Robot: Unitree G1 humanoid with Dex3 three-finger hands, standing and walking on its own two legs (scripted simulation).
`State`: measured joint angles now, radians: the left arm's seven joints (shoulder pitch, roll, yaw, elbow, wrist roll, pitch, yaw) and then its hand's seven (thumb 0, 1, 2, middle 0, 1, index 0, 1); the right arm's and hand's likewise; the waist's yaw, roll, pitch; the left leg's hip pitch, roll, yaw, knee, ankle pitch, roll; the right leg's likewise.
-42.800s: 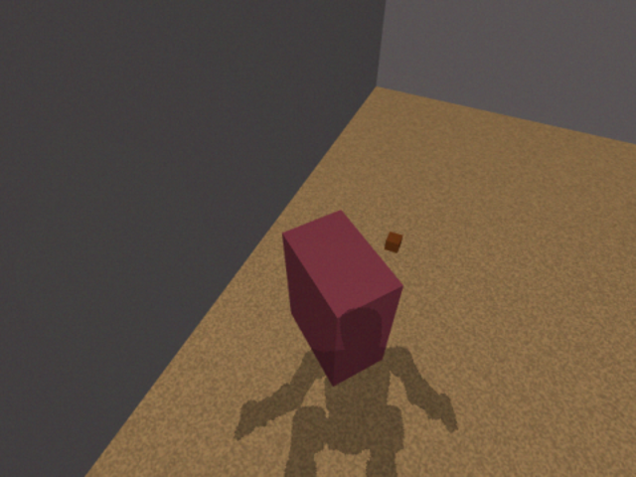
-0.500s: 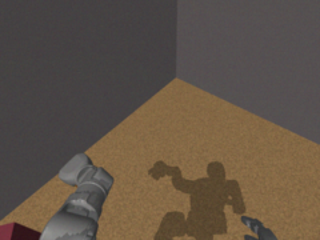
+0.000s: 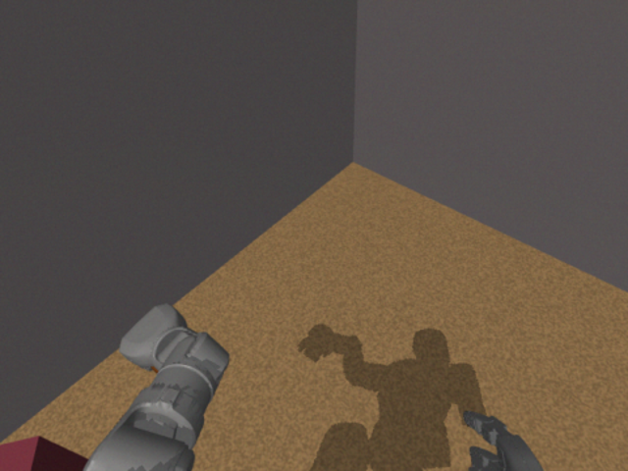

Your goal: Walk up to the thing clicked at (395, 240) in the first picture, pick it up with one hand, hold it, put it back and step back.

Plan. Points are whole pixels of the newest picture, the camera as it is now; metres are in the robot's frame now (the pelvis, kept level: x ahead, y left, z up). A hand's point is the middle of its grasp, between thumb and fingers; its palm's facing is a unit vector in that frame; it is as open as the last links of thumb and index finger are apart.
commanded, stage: hold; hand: left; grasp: from above
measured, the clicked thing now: (177, 363) +0.30 +0.23 -0.07
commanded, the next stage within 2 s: crouch in 0.56 s
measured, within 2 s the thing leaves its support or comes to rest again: neither
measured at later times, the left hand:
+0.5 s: hand (169, 356) +0.30 +0.23 -0.04, palm faces -0.22 -0.38 -0.90, open 8.5 cm
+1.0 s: hand (180, 377) +0.29 +0.23 -0.09, palm faces -0.33 -0.36 -0.87, open 8.6 cm
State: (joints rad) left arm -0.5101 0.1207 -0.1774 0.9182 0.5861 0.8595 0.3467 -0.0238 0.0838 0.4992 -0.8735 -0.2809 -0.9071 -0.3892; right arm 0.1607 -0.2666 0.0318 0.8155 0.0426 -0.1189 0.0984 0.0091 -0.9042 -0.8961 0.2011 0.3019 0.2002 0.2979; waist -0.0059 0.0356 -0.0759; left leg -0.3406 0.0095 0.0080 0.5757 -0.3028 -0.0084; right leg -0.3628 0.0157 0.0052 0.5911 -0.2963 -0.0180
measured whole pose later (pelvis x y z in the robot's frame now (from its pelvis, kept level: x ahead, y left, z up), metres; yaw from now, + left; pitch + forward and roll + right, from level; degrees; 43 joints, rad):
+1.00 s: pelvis +0.00 +0.00 -0.01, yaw +0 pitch +7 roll +0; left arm -0.56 0.12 -0.13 1.14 0.61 0.75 0.41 -0.02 0.08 0.50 -0.89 -0.30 -0.92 -0.36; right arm 0.18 -0.26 0.00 0.83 0.02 -0.15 0.10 0.01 -0.88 -0.89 0.20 0.30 0.20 0.30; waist -0.02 0.00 -0.07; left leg -0.44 0.01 0.00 0.63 -0.32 -0.01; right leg -0.45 0.02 -0.01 0.64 -0.32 -0.02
